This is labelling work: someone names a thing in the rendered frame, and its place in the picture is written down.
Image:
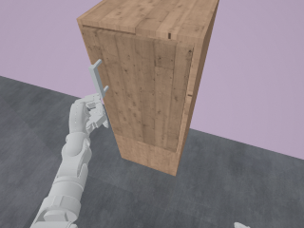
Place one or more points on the left robot hand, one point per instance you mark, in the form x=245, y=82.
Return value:
x=84, y=121

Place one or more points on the handle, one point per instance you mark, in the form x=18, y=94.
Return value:
x=95, y=76

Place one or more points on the left robot forearm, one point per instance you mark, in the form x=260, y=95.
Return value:
x=63, y=200

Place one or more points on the cupboard door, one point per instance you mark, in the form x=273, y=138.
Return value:
x=147, y=80

